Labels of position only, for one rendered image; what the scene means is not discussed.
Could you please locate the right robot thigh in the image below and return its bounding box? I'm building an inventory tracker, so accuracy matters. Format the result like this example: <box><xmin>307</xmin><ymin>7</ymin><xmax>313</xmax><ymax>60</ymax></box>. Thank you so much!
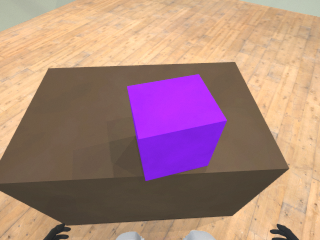
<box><xmin>183</xmin><ymin>230</ymin><xmax>216</xmax><ymax>240</ymax></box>

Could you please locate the pedestal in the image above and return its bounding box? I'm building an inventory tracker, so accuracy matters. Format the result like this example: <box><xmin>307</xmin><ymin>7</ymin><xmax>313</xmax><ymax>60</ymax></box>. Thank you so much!
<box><xmin>0</xmin><ymin>62</ymin><xmax>290</xmax><ymax>226</ymax></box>

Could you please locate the carton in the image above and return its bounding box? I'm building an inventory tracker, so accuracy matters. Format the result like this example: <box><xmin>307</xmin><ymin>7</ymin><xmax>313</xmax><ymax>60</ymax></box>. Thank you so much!
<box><xmin>127</xmin><ymin>74</ymin><xmax>227</xmax><ymax>181</ymax></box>

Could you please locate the right robot hand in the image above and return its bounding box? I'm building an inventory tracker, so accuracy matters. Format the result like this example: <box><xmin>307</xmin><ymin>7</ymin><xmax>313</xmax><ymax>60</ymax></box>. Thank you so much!
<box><xmin>270</xmin><ymin>224</ymin><xmax>299</xmax><ymax>240</ymax></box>

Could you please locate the left robot hand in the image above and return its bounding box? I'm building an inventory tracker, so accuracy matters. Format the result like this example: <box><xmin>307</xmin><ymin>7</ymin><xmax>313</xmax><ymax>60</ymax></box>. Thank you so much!
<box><xmin>43</xmin><ymin>223</ymin><xmax>71</xmax><ymax>240</ymax></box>

